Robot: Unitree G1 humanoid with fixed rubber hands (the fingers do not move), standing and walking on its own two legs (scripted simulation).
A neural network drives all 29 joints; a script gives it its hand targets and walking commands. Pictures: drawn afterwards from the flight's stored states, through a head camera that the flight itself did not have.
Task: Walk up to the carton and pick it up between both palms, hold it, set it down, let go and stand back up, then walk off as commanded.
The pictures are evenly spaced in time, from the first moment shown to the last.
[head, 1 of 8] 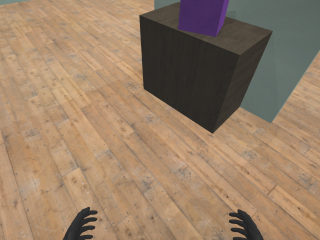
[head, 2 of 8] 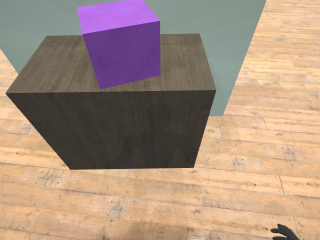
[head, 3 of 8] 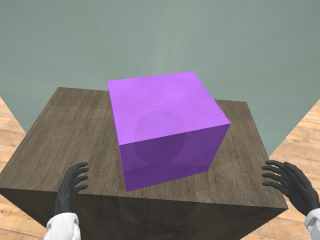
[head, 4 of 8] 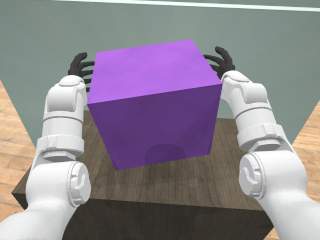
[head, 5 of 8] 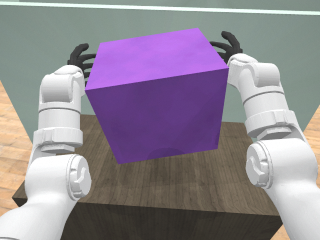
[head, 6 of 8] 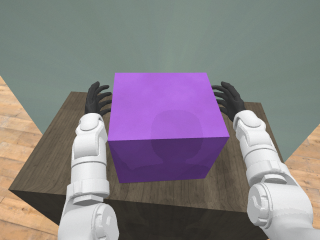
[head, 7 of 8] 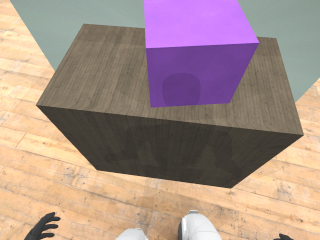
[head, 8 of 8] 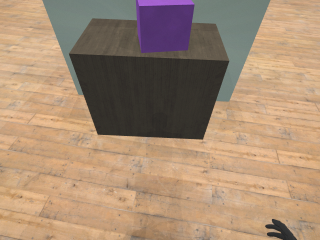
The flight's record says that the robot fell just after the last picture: no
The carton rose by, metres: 0.25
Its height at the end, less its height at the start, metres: +0.00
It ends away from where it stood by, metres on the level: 0.02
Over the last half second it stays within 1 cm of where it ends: yes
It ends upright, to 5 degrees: yes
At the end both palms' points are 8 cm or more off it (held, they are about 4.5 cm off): yes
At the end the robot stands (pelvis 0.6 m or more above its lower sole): yes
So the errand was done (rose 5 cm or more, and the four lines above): yes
